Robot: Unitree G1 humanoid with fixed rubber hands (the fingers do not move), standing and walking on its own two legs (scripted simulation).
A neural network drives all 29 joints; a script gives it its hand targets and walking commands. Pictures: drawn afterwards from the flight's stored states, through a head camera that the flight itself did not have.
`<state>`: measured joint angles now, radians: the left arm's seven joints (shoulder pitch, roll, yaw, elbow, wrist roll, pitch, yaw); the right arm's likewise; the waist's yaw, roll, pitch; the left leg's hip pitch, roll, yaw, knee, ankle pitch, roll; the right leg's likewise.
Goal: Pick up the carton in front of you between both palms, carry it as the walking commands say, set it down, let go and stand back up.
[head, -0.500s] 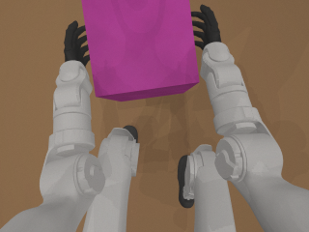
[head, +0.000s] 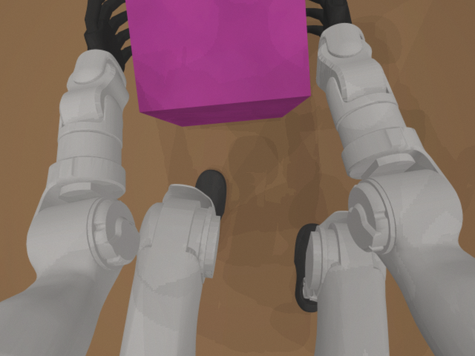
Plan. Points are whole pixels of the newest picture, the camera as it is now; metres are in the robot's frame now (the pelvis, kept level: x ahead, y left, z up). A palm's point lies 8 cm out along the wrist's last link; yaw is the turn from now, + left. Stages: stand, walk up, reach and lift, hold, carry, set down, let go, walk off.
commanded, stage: set down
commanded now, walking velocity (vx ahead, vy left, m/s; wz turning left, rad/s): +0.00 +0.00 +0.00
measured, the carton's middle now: (223, 52) +0.52 +0.14 -0.24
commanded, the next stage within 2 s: none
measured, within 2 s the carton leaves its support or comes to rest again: rests again in 0.92 s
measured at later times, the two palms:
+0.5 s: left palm (112, 56) +0.47 +0.28 -0.17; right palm (331, 37) +0.54 -0.01 -0.19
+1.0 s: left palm (112, 73) +0.45 +0.30 -0.19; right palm (342, 41) +0.55 -0.03 -0.21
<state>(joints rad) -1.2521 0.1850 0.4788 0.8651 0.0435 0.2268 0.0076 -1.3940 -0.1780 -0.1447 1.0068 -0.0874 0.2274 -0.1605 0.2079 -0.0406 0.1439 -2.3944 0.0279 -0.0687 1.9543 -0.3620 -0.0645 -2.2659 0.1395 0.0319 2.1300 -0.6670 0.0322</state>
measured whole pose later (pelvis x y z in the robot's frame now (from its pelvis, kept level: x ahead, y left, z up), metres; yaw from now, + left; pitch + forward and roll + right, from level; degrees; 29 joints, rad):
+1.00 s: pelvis -0.01 +0.00 -0.01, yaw +1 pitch +40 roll +2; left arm -1.36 0.30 0.50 1.21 -0.04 0.01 0.03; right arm -1.50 -0.29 -0.01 1.13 -0.04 0.10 -0.07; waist 0.17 0.02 0.33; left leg -2.34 0.03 -0.03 1.99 -0.35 -0.05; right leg -2.22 0.15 0.07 2.19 -0.67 0.06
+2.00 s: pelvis +0.02 +0.01 +0.15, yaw +2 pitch +48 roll -1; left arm -0.93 0.19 0.40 0.66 -0.07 0.18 0.04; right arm -1.18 -0.29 -0.12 0.86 -0.03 0.23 -0.04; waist 0.17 -0.06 -0.08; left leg -1.97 0.00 -0.04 1.46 -0.32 -0.03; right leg -1.84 0.07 0.06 1.59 -0.59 0.04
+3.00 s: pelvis +0.13 +0.03 +0.37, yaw +4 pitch +10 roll +0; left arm 0.21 0.20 0.02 0.37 -0.02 0.02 -0.07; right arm 0.03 -0.16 -0.11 0.54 -0.06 -0.01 -0.01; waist 0.08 0.01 0.03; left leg -0.50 -0.02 -0.02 0.51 -0.18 0.00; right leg -0.35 -0.01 0.07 0.53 -0.36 0.02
